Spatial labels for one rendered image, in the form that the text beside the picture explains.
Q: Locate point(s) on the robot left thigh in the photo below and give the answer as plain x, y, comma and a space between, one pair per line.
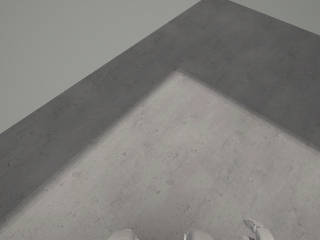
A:
123, 235

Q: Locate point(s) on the robot thigh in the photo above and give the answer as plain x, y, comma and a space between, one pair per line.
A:
195, 234
123, 235

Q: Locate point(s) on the robot right thigh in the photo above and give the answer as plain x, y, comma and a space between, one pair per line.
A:
195, 234

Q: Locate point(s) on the robot right hand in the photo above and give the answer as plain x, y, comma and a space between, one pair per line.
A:
257, 228

